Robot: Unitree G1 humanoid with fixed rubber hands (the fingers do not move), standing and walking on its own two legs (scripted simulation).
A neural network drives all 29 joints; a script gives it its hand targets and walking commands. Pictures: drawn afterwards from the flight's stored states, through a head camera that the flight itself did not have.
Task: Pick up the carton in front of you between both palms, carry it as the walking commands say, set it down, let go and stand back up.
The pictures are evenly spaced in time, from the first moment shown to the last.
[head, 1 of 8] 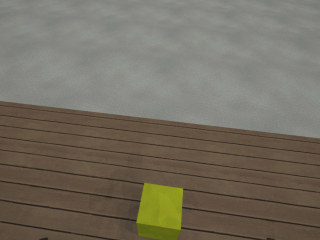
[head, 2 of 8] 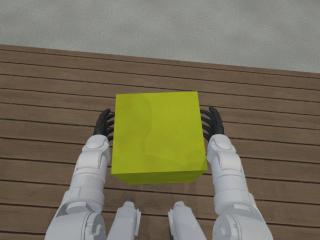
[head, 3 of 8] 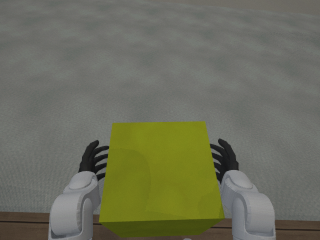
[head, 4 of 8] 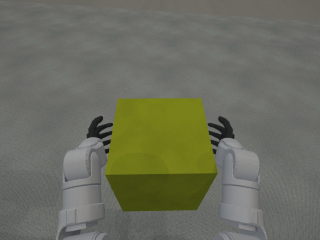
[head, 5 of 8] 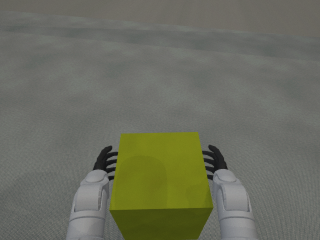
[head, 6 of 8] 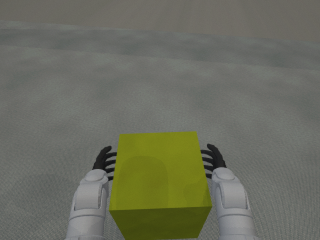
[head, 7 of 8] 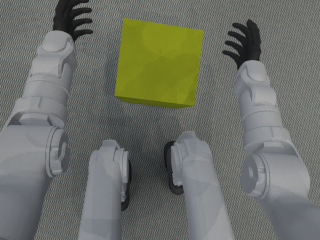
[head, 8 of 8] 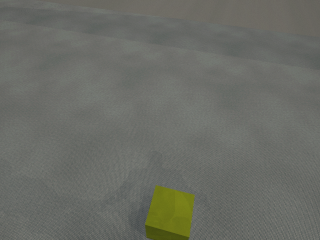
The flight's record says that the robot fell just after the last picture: no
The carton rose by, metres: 0.70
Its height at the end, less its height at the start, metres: -0.13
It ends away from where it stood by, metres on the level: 2.74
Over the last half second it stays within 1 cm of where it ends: yes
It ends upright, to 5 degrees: yes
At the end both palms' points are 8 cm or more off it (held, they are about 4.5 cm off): yes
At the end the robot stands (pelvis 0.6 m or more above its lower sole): yes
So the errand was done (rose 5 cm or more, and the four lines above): yes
